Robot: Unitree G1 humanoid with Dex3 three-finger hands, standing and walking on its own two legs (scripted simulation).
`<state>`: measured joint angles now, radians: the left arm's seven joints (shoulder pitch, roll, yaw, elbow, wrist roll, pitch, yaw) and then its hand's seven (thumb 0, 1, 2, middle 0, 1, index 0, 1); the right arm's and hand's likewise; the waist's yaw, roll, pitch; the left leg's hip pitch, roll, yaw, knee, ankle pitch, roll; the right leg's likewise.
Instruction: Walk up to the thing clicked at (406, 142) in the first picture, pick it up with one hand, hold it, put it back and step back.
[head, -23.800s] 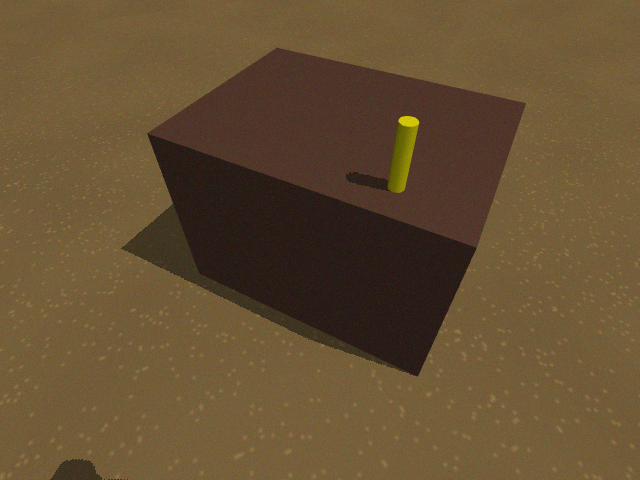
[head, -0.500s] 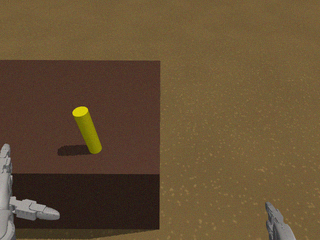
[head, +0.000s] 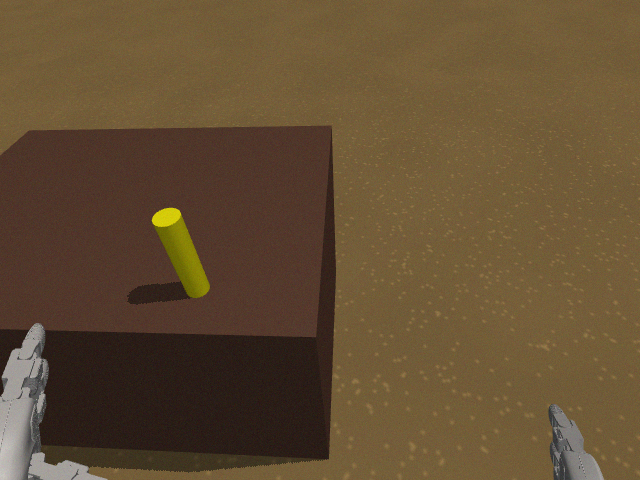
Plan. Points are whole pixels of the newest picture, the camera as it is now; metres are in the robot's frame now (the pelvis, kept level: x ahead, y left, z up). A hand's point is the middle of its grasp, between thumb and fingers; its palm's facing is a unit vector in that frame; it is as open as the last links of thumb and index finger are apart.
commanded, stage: home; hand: left
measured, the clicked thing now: (183, 256) +0.48 +0.25 +0.01
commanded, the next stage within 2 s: none
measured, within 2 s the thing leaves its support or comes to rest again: neither
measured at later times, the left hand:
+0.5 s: hand (143, 463) +0.18 +0.23 -0.03, palm faces +0.19 -0.95 -0.25, open 17.3 cm
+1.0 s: hand (186, 469) +0.18 +0.19 -0.06, palm faces +0.07 -0.97 -0.22, open 17.6 cm
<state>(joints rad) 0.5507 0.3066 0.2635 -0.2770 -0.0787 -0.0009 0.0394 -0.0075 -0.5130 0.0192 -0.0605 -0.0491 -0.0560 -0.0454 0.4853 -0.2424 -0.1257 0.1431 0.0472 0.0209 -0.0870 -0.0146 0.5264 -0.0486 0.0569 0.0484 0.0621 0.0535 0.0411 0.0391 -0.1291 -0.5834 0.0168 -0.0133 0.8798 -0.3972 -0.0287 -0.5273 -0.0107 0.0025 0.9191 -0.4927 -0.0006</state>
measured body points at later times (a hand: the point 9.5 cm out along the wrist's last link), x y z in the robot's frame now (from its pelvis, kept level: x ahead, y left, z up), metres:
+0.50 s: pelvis +0.01 +0.02 +0.00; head +0.03 +0.02 +0.45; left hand +0.17 +0.28 -0.01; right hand +0.17 -0.20 -0.04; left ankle +0.03 +0.14 -0.69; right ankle -0.01 -0.11 -0.69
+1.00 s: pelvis +0.01 +0.02 -0.01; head +0.05 +0.02 +0.44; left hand +0.18 +0.24 -0.05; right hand +0.17 -0.21 -0.04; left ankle +0.03 +0.14 -0.69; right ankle -0.01 -0.11 -0.69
